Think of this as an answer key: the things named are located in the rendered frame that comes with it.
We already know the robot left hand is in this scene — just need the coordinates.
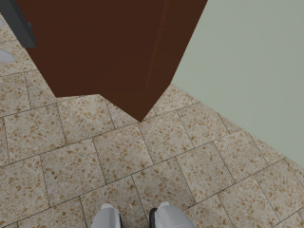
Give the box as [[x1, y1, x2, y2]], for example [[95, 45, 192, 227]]
[[0, 18, 15, 63]]

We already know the cupboard door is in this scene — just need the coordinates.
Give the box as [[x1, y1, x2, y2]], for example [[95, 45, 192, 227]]
[[15, 0, 165, 98]]

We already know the robot left shin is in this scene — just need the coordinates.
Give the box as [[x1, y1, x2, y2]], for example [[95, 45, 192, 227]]
[[101, 203, 114, 210]]

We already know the handle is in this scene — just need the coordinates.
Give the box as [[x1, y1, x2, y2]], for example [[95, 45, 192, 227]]
[[0, 0, 36, 48]]

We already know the robot shin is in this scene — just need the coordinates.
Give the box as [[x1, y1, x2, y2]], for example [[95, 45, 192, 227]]
[[101, 203, 114, 210], [155, 201, 170, 228]]

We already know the robot right shin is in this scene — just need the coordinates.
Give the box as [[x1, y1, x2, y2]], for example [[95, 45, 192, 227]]
[[155, 201, 170, 228]]

